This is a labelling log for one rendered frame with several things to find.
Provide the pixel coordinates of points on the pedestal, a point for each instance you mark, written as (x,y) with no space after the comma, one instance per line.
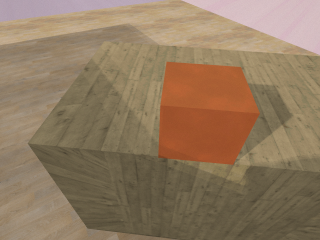
(100,145)

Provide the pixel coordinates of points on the carton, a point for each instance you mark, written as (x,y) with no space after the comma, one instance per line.
(206,113)

